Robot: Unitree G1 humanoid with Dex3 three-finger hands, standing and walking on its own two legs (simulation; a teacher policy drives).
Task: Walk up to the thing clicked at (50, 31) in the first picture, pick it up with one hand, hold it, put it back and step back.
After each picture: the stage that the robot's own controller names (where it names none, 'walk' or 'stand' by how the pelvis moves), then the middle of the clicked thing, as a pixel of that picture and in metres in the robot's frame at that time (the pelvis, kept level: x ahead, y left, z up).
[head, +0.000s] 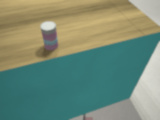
stand; (49, 36) +0.61 +0.14 +0.04
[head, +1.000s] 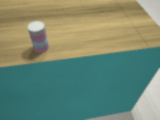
walk; (38, 37) +0.55 +0.20 +0.06
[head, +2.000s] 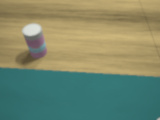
stand; (35, 41) +0.49 +0.18 +0.08
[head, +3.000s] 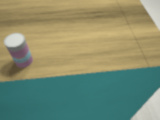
stand; (19, 51) +0.46 +0.22 +0.05
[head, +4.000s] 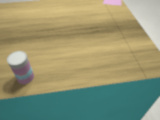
stand; (21, 68) +0.42 +0.23 +0.04
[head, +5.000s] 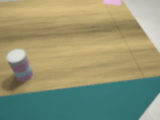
stand; (20, 65) +0.43 +0.23 +0.04
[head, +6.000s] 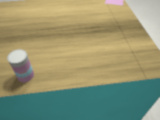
stand; (21, 66) +0.43 +0.23 +0.04
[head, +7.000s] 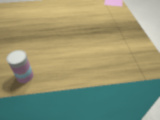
stand; (21, 67) +0.43 +0.23 +0.04
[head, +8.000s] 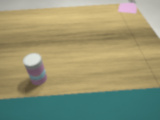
rise first; (35, 69) +0.43 +0.21 +0.04
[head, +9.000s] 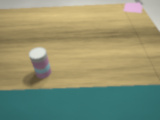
go down; (40, 63) +0.46 +0.19 +0.05
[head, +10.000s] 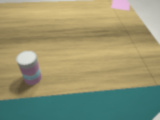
go down; (30, 68) +0.42 +0.19 +0.05
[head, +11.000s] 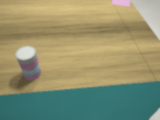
approach; (29, 63) +0.44 +0.18 +0.06
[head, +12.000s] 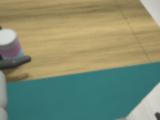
close; (10, 49) +0.45 +0.21 +0.09
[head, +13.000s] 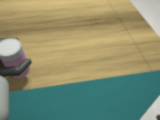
lift; (14, 59) +0.40 +0.20 +0.13
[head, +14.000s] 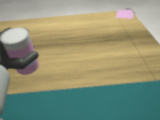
lift; (21, 52) +0.33 +0.17 +0.25
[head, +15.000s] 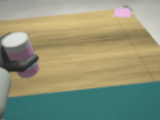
hold; (22, 55) +0.34 +0.17 +0.23
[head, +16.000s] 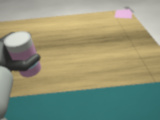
hold; (24, 55) +0.34 +0.17 +0.23
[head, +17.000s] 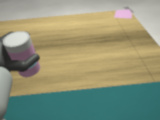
hold; (23, 55) +0.33 +0.17 +0.23
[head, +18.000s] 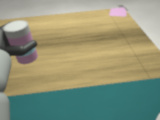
crouch; (22, 42) +0.39 +0.18 +0.23
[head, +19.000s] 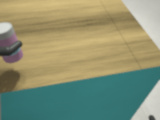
lower; (7, 43) +0.46 +0.21 +0.14
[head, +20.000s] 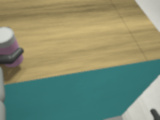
lower; (7, 48) +0.45 +0.20 +0.09
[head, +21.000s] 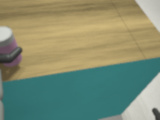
lower; (6, 47) +0.46 +0.20 +0.09
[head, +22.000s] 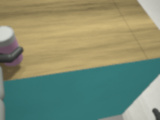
lower; (7, 47) +0.46 +0.20 +0.09
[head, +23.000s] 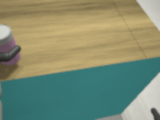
loosen; (5, 46) +0.46 +0.21 +0.09
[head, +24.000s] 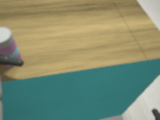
withdraw; (5, 47) +0.46 +0.21 +0.09
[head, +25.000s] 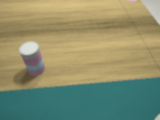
sink last; (33, 59) +0.44 +0.19 +0.07
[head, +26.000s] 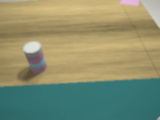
stand; (35, 57) +0.46 +0.21 +0.06
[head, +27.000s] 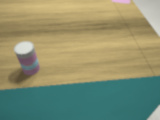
stand; (28, 58) +0.45 +0.20 +0.06
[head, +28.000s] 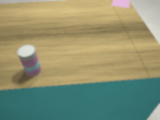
stand; (30, 61) +0.47 +0.21 +0.04
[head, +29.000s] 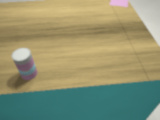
stand; (25, 64) +0.44 +0.22 +0.04
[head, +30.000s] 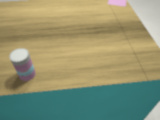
stand; (23, 65) +0.44 +0.23 +0.04
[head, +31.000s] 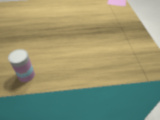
stand; (22, 66) +0.43 +0.23 +0.04
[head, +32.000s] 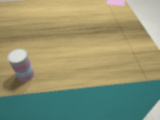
stand; (22, 66) +0.43 +0.23 +0.04
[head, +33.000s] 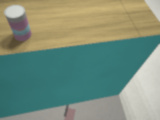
walk; (19, 23) +0.55 +0.23 +0.05
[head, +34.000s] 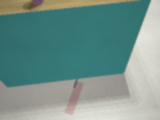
walk; out of the picture +0.86 +0.25 +0.06
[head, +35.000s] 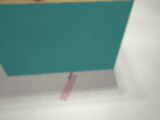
stand; out of the picture +1.09 +0.22 +0.05
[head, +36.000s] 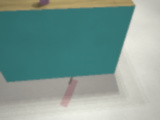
stand; out of the picture +1.04 +0.22 +0.03
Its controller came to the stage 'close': yes
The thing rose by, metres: 0.21
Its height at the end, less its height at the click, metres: +0.00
